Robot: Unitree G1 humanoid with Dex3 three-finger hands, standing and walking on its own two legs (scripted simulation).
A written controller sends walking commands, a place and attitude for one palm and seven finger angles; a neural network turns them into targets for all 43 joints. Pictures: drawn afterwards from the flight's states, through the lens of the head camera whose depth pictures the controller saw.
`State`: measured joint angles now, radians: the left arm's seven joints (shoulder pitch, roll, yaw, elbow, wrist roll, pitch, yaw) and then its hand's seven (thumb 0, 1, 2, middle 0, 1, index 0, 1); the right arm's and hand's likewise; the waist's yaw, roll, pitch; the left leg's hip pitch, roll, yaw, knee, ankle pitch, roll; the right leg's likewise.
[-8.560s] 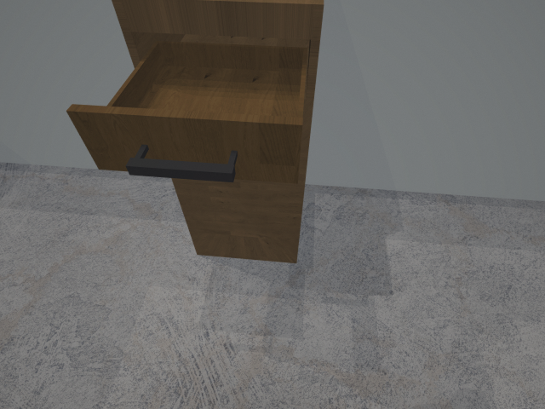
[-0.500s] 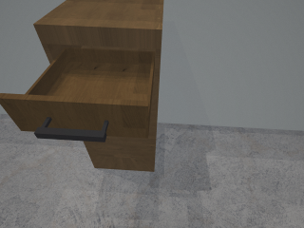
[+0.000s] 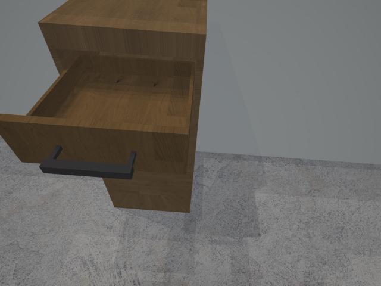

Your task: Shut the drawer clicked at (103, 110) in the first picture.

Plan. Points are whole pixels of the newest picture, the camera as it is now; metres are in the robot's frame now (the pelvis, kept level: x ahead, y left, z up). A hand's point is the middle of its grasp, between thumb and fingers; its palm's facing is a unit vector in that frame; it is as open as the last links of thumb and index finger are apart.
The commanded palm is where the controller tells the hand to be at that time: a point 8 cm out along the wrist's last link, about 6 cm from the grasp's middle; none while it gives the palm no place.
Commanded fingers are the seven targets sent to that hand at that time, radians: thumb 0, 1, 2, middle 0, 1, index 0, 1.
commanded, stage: look again from close up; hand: left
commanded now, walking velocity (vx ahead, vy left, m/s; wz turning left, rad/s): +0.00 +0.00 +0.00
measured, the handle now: (91, 161) +0.33 +0.23 +0.10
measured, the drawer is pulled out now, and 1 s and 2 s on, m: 0.30 0.30 0.30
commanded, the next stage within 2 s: raise the hand and make a fist in 0.18 s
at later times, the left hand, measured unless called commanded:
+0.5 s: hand (106, 251) +0.19 +0.18 -0.01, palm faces +0.20 -0.97 -0.11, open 6.9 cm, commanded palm +0.10 +0.21 -0.03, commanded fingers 0.00 0.90 0.90 -0.44 -0.56 -0.44 -0.56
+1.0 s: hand (102, 252) +0.17 +0.17 +0.04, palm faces -0.02 -1.00 -0.09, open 4.4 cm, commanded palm +0.11 +0.24 +0.06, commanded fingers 0.00 0.90 0.90 -0.94 -1.10 -0.94 -1.10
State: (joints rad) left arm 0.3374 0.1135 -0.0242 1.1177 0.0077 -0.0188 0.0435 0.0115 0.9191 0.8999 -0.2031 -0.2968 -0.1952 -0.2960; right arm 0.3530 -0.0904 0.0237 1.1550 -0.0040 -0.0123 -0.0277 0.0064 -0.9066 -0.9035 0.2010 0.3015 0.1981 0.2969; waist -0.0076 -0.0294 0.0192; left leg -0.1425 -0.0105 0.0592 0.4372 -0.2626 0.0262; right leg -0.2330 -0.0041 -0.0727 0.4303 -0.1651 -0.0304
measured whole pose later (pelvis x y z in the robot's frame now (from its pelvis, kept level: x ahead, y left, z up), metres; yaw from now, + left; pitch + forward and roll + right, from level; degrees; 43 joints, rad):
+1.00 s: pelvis +0.02 -0.02 -0.05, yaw +3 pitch +7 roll -1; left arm 0.58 0.26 0.17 -0.24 -0.29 -0.30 -0.36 0.01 0.90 0.90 -0.75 -0.89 -0.75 -0.89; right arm 0.21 -0.18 0.05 0.55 0.06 -0.24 -0.04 0.02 -0.90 -0.90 0.21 0.30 0.20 0.30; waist 0.04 0.04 -0.10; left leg -0.53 0.02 -0.03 0.92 -0.51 -0.01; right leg -0.58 0.00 -0.16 0.86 -0.41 -0.06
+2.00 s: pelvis +0.03 -0.02 -0.01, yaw +2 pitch -4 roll +0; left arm 0.47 0.39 0.46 -0.52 -0.42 0.22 -0.37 0.01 0.90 0.90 -1.40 -1.60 -1.40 -1.60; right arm 0.20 -0.27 0.10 0.62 0.11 -0.35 -0.08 0.02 -0.90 -0.90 0.21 0.30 0.20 0.30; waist 0.09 0.07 -0.07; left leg -0.10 0.03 0.01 0.53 -0.35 -0.01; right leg -0.17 0.03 -0.12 0.51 -0.26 -0.06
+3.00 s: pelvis +0.03 +0.00 -0.01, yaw +2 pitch -1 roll -1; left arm 0.38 0.27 0.27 -0.28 -0.30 0.00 -0.29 0.01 0.90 0.90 -1.40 -1.60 -1.40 -1.60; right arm 0.23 -0.24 0.07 0.66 0.05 -0.38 -0.08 0.02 -0.90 -0.90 0.20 0.30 0.20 0.30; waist 0.05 0.05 -0.03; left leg -0.17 0.00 0.01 0.56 -0.37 0.02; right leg -0.24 0.00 -0.11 0.54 -0.28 -0.03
